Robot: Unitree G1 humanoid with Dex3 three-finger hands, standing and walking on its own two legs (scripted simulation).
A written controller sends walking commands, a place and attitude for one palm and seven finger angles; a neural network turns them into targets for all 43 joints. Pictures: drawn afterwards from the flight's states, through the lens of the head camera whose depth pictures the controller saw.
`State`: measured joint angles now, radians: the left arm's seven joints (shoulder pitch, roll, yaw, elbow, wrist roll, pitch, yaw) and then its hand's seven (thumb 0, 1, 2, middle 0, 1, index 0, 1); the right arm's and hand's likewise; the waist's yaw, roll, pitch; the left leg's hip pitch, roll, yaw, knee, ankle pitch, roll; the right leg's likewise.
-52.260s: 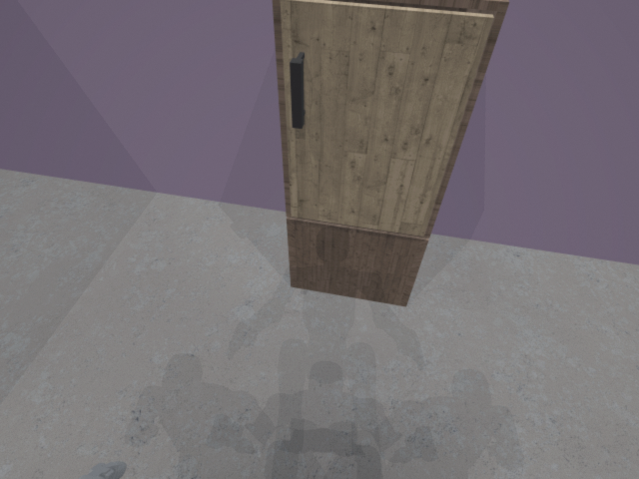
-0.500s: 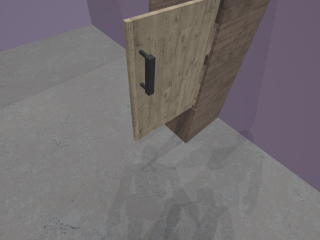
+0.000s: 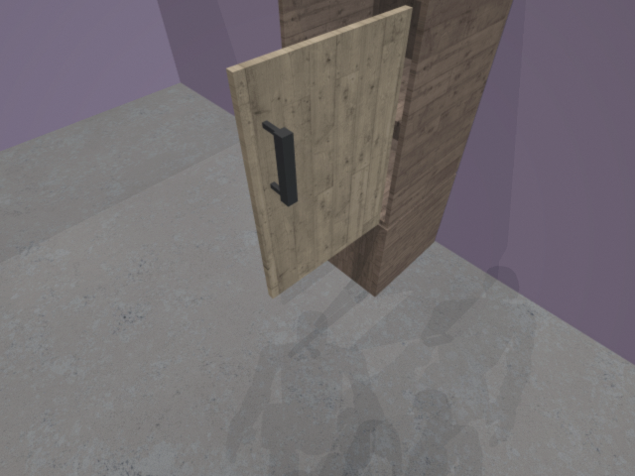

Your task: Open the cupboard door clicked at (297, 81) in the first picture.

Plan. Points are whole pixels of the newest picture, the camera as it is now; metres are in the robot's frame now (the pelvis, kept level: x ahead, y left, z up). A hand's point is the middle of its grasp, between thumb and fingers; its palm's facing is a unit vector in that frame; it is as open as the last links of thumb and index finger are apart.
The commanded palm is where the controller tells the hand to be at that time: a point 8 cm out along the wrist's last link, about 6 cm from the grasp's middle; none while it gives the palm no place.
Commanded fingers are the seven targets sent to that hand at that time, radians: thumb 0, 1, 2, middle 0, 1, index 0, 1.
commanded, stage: let the arm hang, fingers relaxed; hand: left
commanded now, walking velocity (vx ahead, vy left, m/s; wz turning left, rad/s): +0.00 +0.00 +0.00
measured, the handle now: (279, 164) +0.60 +0.10 +0.06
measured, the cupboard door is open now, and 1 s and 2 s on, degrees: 87 87 87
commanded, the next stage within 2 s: look to check the result in 0.16 s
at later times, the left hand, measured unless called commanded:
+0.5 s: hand out of the picture +0.03 +0.19 -0.17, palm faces +0.02 -0.97 -0.26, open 7.4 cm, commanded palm none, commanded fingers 0.00 0.90 0.90 -0.20 -0.30 -0.20 -0.30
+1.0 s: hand out of the picture +0.08 +0.20 -0.16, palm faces +0.01 -0.96 -0.29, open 7.4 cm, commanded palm none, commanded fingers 0.00 0.90 0.90 -0.20 -0.30 -0.20 -0.30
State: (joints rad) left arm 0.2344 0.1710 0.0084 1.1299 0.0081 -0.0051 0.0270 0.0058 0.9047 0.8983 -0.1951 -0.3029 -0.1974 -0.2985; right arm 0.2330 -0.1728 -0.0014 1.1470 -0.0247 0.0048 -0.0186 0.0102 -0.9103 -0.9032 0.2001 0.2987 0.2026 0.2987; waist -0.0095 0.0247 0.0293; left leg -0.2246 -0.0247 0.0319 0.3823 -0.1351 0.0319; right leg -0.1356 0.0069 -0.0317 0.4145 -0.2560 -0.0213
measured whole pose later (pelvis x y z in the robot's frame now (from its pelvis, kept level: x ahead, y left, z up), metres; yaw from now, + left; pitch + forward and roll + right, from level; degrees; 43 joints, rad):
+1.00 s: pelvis +0.03 -0.02 +0.00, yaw +0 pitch -1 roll +0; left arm 0.16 0.26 0.02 1.13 0.01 -0.02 0.02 0.01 0.90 0.90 -0.20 -0.30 -0.20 -0.30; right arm 0.14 -0.27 0.00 1.14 -0.02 0.00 -0.01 0.01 -0.90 -0.90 0.20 0.30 0.20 0.30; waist 0.00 0.01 0.04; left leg -0.15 0.00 0.02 0.32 -0.14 0.00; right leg -0.04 0.03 -0.03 0.30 -0.24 -0.05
